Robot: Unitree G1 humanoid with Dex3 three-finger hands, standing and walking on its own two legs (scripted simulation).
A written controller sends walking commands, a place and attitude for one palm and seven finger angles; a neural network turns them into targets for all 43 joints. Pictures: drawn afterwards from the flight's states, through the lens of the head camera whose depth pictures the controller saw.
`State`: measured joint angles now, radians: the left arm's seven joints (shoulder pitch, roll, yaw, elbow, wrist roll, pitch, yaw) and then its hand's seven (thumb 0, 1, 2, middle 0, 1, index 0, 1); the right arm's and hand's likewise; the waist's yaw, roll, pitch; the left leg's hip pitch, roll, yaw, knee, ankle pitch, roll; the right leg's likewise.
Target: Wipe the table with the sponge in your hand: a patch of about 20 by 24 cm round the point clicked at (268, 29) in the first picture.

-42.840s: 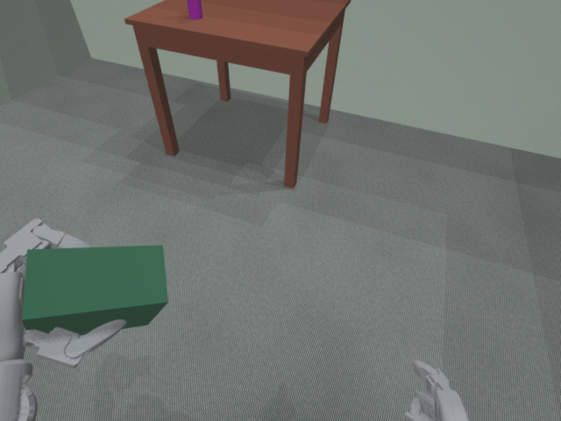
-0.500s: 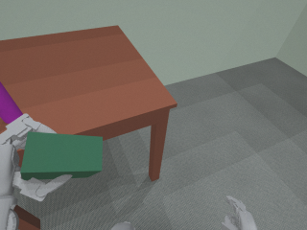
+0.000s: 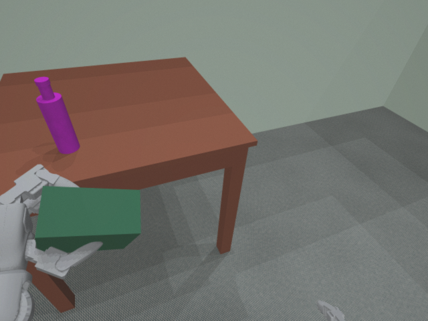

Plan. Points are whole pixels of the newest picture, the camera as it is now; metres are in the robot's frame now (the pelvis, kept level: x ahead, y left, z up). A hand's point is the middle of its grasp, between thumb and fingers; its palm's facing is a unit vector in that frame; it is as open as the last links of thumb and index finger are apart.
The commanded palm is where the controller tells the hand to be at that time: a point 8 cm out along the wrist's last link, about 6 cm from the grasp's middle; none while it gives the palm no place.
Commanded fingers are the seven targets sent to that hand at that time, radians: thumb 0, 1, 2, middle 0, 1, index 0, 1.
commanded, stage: stop stepping back and stand still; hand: left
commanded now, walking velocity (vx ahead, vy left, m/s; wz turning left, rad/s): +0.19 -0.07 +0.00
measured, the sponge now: (103, 221) +0.22 +0.19 +0.15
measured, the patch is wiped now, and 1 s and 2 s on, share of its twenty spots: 1.00 1.00 1.00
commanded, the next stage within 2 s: stand and wait in 0.42 s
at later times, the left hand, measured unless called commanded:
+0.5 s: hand (53, 219) +0.20 +0.25 +0.17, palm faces +0.39 -0.86 -0.34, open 10.2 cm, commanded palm +0.15 +0.29 +0.18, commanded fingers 0.00 0.10 1.30 -1.20 -1.60 -1.20 -1.60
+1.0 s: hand (64, 201) +0.24 +0.25 +0.16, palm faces +0.36 -0.86 -0.37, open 10.2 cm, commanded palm +0.19 +0.30 +0.18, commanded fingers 0.00 0.10 1.30 -1.20 -1.60 -1.20 -1.60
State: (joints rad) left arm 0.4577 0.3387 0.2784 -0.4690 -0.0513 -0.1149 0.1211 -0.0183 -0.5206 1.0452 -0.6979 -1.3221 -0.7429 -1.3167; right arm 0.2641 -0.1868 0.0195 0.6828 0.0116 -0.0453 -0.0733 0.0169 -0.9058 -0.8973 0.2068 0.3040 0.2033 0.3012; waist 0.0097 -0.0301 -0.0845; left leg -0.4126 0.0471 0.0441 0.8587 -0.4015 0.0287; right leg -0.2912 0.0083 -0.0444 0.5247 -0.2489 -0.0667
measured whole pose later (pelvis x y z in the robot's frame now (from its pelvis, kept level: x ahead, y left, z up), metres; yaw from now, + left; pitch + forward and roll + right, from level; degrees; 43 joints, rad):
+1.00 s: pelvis +0.02 +0.02 +0.00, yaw -1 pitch -1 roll -1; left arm 0.48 0.36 0.30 -0.50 -0.06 -0.09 0.15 -0.02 -0.52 1.05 -0.70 -1.32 -0.74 -1.32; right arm 0.15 -0.20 0.01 0.59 0.02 -0.03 -0.07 0.01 -0.91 -0.90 0.21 0.30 0.20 0.30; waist 0.00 0.02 0.00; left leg -0.24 0.03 0.03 0.49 -0.25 0.01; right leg -0.18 0.01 -0.02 0.43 -0.25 0.00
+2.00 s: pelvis +0.00 +0.03 +0.01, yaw +0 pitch -1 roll -2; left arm 0.47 0.35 0.30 -0.48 -0.05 -0.10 0.16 -0.02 -0.52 1.04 -0.70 -1.32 -0.74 -1.32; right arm 0.17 -0.20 0.01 0.61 0.01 -0.04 -0.08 0.01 -0.91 -0.90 0.21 0.30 0.20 0.30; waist 0.01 0.03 0.00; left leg -0.26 0.01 0.03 0.48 -0.20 0.03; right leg -0.19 0.00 -0.02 0.39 -0.19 0.02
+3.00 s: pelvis +0.00 +0.03 +0.01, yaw +0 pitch -1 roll -2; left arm 0.48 0.35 0.30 -0.47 -0.06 -0.09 0.15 -0.02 -0.52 1.04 -0.70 -1.32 -0.74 -1.32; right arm 0.17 -0.20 0.01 0.61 0.01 -0.03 -0.07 0.01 -0.91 -0.90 0.21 0.30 0.20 0.30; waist 0.01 0.03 0.00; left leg -0.25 0.02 0.03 0.47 -0.21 0.02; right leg -0.17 0.00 -0.02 0.38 -0.19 0.02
